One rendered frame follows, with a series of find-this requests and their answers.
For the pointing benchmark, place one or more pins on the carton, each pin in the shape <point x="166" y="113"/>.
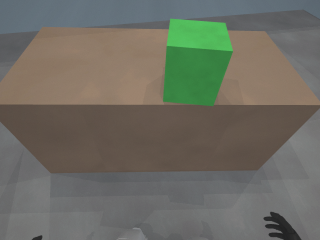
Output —
<point x="197" y="56"/>

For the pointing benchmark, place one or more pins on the robot left thigh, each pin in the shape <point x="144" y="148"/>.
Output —
<point x="132" y="234"/>

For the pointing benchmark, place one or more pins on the right robot hand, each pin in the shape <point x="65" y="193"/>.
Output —
<point x="288" y="233"/>

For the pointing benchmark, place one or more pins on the pedestal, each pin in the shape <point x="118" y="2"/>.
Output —
<point x="90" y="100"/>

